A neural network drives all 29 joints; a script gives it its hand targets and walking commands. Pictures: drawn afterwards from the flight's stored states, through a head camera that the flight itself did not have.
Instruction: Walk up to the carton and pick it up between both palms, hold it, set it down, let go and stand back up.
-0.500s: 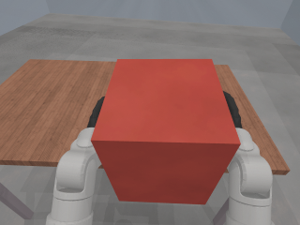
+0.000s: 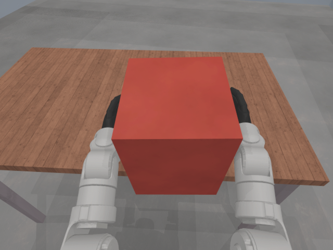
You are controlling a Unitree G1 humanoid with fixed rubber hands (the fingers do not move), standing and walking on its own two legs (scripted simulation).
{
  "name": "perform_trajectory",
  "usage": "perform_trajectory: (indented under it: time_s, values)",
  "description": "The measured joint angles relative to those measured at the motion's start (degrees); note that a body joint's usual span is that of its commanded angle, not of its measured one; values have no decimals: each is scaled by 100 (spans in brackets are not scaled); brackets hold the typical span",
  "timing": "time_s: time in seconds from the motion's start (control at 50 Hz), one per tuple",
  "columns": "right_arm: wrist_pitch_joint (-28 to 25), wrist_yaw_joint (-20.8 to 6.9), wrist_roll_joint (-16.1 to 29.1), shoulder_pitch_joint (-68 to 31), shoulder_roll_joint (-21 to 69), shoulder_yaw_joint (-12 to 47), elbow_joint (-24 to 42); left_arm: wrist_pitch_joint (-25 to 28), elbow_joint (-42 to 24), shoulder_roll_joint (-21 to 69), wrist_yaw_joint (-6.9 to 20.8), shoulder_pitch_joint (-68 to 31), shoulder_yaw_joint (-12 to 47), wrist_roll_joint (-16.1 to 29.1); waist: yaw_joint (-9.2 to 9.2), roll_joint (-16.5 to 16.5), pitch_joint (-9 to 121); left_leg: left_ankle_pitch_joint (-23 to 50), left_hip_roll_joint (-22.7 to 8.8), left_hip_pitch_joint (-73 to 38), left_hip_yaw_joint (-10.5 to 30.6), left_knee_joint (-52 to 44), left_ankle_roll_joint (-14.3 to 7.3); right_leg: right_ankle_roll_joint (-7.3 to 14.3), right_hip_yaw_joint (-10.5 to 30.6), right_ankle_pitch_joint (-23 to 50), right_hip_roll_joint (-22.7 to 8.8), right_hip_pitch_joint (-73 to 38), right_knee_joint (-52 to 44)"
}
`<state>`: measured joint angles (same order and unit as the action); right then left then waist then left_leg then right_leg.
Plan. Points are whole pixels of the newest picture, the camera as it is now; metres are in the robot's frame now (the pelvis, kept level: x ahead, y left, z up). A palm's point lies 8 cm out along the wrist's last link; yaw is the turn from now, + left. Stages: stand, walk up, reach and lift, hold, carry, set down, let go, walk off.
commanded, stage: set down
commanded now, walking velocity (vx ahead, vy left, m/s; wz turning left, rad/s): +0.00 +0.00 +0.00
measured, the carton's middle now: (175, 131) +0.36 -0.01 +0.11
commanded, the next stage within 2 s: none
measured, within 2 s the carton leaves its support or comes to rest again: neither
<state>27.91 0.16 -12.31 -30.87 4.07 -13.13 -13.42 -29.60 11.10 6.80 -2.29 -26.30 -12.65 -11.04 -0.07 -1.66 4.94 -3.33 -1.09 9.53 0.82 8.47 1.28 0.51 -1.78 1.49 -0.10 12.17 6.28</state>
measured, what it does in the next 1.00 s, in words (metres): shifts its weight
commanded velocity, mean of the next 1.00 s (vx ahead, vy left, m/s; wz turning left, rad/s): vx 0.00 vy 0.00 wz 0.00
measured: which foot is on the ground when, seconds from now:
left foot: down 0.00-1.00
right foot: down 0.00-1.00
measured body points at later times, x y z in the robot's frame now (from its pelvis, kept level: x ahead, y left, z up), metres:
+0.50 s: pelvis +0.04 +0.02 +0.00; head +0.05 +0.01 +0.45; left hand +0.40 +0.17 +0.08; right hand +0.41 -0.13 +0.09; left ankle +0.01 +0.14 -0.75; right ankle +0.05 -0.11 -0.75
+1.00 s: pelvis +0.06 +0.01 +0.00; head +0.06 +0.00 +0.45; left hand +0.44 +0.13 +0.08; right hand +0.44 -0.16 +0.09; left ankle +0.01 +0.14 -0.75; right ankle +0.05 -0.11 -0.75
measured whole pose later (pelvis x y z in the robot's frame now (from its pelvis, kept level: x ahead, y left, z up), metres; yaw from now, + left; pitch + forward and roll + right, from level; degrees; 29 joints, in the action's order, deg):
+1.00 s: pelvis +0.06 +0.01 +0.00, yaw -1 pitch +9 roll +0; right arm 4.9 -0.6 -15.1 -29.7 3.8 -18.4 -33.1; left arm -9.2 28.8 9.0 -4.1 -26.4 -17.1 -14.4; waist -1.3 -2.6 10.5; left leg -0.5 -0.7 4.0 -0.1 -4.9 0.4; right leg -0.2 -1.0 3.6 -0.4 7.8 -5.2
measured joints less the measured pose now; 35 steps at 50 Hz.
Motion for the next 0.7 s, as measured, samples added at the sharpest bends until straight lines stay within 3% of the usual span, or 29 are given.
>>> perform_trajectory:
  time_s: [0.24, 0.4, 0.7]
  values:
    - [-818, 293, 38, 628, 173, 349, -32, 941, 135, -63, 127, 648, 30, 104, 19, 7, 326, 431, 23, -388, -13, -1163, -34, -46, 2, 411, -14, -371, -1120]
    - [-1267, 271, -54, 707, 217, 241, -400, 1353, 528, -95, 125, 673, 35, 4, -10, -5, 253, 391, 82, -720, -7, -1317, -90, -100, -5, 290, -75, -645, -1137]
    - [-2217, 213, 158, 677, -26, 35, -1282, 2022, 1226, 20, -307, 541, 137, 160, -87, 0, 451, 241, 179, -326, -95, -1135, -162, -161, 89, 267, -165, -307, -1140]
